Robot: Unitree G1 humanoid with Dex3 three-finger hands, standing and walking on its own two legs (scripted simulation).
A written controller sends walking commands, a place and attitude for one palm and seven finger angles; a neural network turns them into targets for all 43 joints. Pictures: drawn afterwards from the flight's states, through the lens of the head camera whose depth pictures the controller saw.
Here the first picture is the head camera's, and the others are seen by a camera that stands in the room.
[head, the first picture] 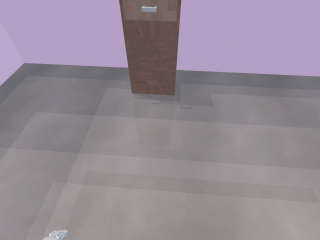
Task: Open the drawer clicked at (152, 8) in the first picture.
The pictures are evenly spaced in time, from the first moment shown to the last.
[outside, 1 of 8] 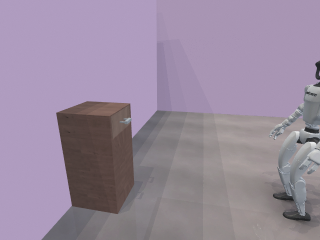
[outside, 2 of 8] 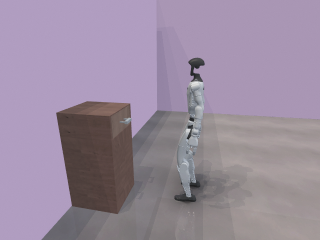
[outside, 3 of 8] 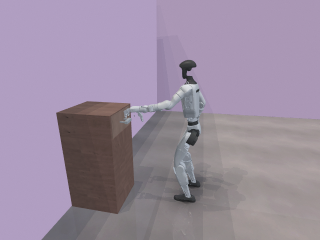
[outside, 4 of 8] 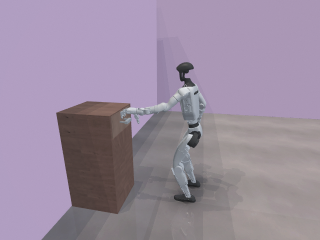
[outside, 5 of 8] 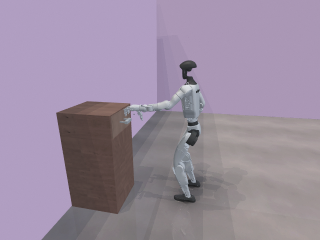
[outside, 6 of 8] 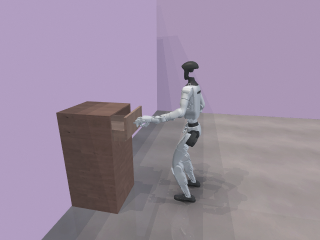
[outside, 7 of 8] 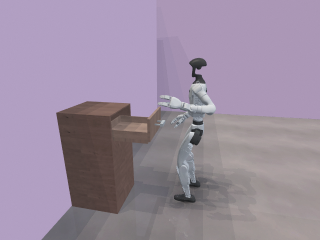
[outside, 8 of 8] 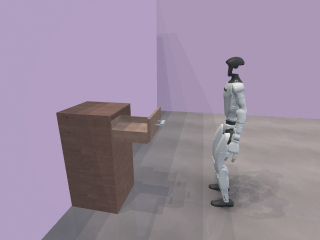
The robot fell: no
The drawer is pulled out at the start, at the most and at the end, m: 0.00 0.30 0.30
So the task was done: yes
